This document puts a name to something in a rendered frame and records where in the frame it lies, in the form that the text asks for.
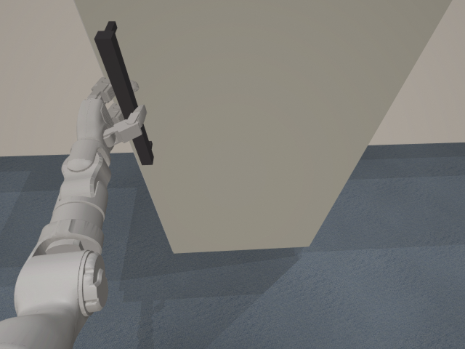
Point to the robot left forearm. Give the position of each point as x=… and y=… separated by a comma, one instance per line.
x=79, y=212

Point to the left robot hand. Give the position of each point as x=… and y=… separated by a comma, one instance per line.
x=94, y=119

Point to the fridge door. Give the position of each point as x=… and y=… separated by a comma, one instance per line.
x=259, y=110

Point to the handle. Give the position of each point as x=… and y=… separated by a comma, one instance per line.
x=113, y=61

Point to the left robot upper arm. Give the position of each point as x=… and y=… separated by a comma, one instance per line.
x=56, y=294

